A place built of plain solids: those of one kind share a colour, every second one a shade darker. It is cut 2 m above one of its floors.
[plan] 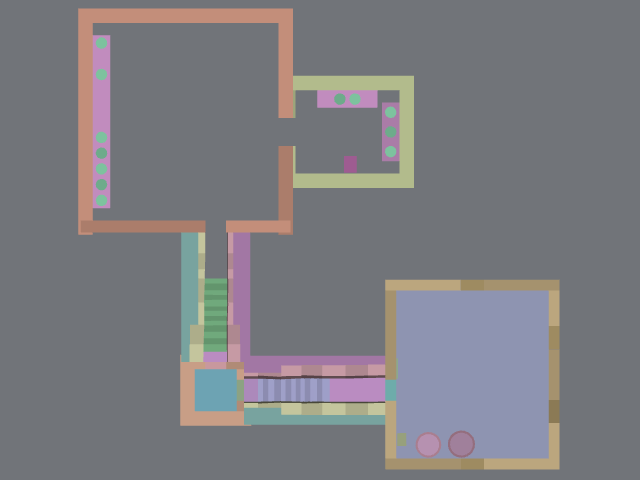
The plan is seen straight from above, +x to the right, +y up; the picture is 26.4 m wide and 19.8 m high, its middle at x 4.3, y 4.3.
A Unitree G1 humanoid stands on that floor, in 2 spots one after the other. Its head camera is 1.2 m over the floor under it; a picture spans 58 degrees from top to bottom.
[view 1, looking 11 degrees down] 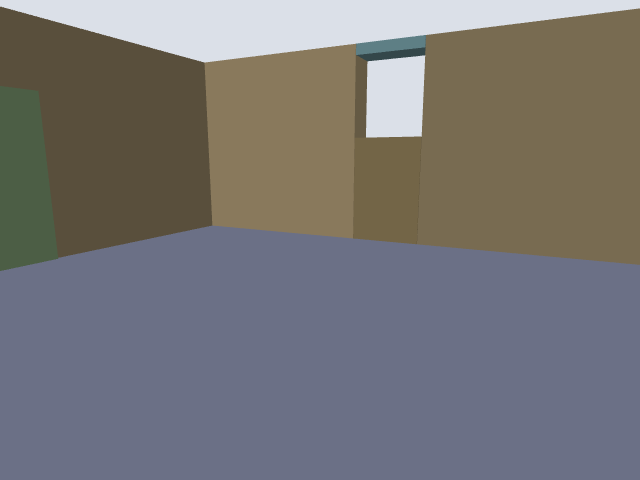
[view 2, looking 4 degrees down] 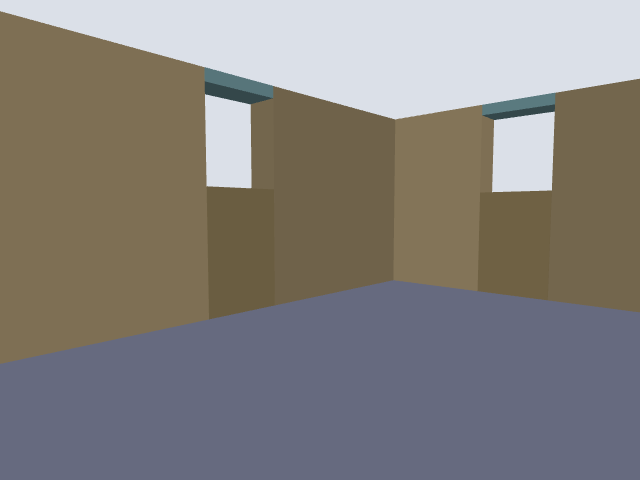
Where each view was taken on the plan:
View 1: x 12.53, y -3.62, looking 117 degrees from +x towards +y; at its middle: floor_yard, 6.29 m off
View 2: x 7.52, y -1.86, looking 43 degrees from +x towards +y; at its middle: wall_yard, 6.00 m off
